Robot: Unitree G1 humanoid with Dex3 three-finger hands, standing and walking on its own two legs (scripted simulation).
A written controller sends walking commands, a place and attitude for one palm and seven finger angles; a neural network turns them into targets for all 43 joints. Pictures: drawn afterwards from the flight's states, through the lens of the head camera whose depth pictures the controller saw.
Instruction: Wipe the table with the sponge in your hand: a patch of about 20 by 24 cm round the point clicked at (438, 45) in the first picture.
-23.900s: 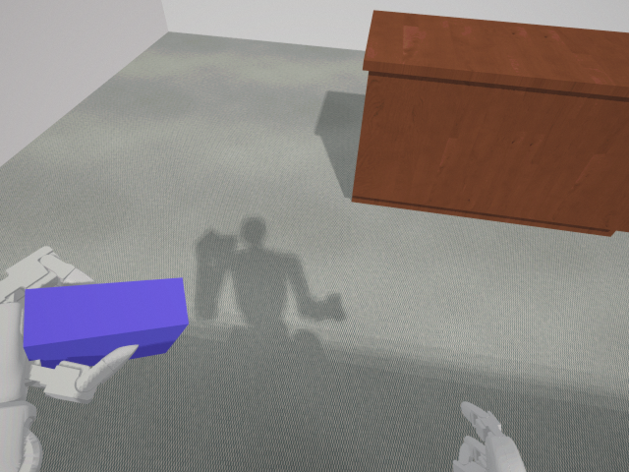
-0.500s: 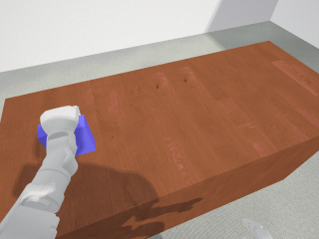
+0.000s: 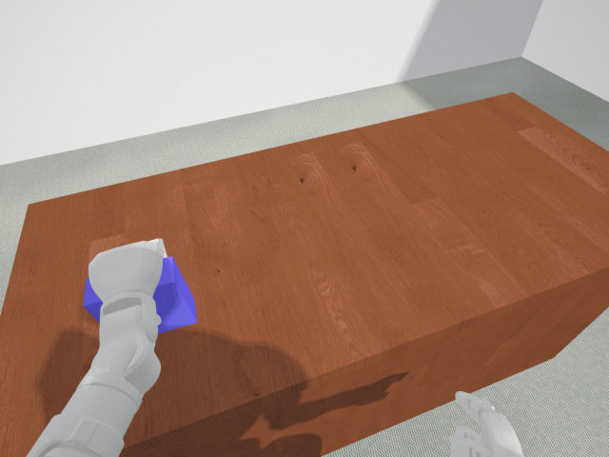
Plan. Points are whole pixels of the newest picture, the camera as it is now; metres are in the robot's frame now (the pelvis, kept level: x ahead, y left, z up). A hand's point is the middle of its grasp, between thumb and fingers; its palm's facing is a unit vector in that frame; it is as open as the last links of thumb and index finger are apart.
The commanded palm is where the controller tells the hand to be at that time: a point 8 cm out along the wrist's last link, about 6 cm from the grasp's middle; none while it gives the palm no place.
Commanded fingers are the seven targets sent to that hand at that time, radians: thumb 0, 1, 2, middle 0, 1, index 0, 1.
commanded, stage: wipe back along the middle lane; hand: left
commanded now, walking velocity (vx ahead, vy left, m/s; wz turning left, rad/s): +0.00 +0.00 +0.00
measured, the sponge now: (150, 308) +0.32 +0.28 +0.00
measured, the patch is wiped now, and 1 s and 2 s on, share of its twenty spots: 0.55 0.55 0.60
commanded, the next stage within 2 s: slide across to the third lane in 1.36 s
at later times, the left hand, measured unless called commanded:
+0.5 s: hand (146, 315) +0.28 +0.25 +0.04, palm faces +0.01 -0.04 -1.00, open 8.8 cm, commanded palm +0.23 +0.23 +0.06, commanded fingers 0.00 0.10 1.30 -1.20 -1.60 -1.20 -1.60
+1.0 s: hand (148, 319) +0.28 +0.25 +0.04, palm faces +0.00 -0.04 -1.00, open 8.8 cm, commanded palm +0.23 +0.22 +0.06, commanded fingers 0.00 0.10 1.30 -1.20 -1.60 -1.20 -1.60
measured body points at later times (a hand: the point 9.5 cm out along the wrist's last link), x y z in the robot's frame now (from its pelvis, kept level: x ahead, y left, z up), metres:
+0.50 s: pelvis -0.01 -0.01 +0.00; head -0.01 -0.04 +0.45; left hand +0.28 +0.25 +0.09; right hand +0.20 -0.23 -0.09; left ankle -0.02 +0.11 -0.73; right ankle -0.03 -0.13 -0.73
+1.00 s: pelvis -0.01 -0.01 +0.00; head -0.02 -0.04 +0.45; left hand +0.27 +0.25 +0.09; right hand +0.21 -0.23 -0.09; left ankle -0.02 +0.11 -0.73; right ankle -0.03 -0.13 -0.73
